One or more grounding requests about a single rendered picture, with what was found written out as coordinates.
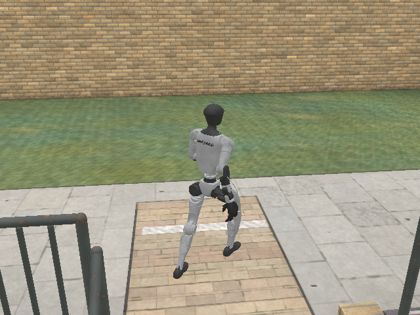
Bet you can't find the right robot forearm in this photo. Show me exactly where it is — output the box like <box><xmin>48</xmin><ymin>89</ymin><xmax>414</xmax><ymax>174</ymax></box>
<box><xmin>219</xmin><ymin>165</ymin><xmax>234</xmax><ymax>203</ymax></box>

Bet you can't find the right robot hand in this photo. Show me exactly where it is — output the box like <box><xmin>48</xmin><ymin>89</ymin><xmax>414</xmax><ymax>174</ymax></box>
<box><xmin>222</xmin><ymin>201</ymin><xmax>238</xmax><ymax>222</ymax></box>

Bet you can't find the right robot shin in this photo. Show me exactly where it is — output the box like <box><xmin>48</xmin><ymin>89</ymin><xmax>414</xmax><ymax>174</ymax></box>
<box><xmin>227</xmin><ymin>211</ymin><xmax>242</xmax><ymax>249</ymax></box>

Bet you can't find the left robot thigh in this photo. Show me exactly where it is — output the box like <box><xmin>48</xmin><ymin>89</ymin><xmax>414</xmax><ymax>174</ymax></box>
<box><xmin>185</xmin><ymin>182</ymin><xmax>205</xmax><ymax>236</ymax></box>

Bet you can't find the right robot upper arm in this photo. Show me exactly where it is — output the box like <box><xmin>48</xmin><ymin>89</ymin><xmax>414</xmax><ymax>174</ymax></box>
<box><xmin>216</xmin><ymin>135</ymin><xmax>234</xmax><ymax>175</ymax></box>

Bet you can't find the left robot upper arm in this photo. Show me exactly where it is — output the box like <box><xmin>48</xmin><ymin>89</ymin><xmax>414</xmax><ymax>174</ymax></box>
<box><xmin>188</xmin><ymin>129</ymin><xmax>203</xmax><ymax>159</ymax></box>

